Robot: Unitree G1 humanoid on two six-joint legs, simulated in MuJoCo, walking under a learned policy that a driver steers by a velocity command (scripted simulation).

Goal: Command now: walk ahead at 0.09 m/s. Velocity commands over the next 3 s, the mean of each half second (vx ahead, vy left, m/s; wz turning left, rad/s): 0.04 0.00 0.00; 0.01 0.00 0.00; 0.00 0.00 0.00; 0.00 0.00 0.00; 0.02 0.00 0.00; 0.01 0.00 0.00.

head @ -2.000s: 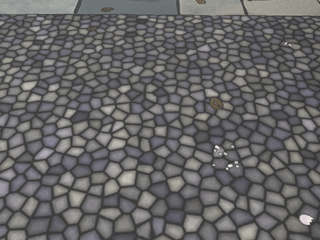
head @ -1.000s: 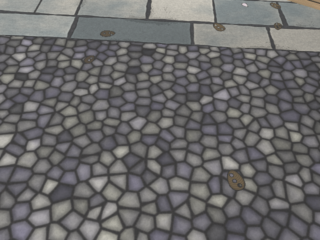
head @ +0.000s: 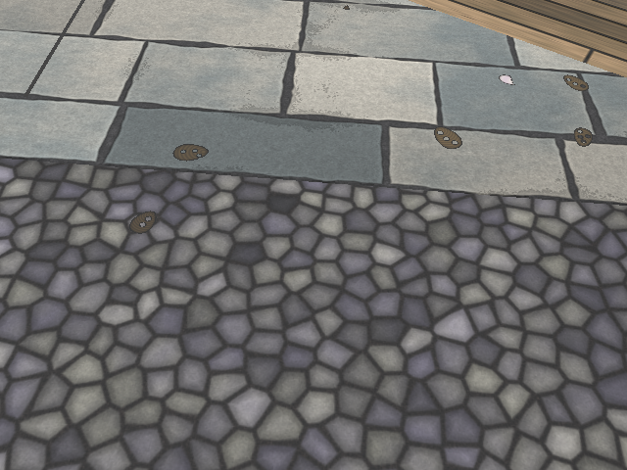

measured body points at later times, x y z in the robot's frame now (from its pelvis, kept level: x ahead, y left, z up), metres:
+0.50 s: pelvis +0.06 -0.02 +0.01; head +0.07 -0.02 +0.46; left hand +0.07 +0.22 -0.15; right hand +0.14 -0.27 -0.14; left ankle +0.11 +0.10 -0.73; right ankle +0.03 -0.14 -0.73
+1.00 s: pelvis +0.07 -0.03 +0.01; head +0.08 -0.03 +0.46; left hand +0.07 +0.21 -0.15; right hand +0.14 -0.28 -0.15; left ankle +0.11 +0.10 -0.73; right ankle +0.03 -0.14 -0.73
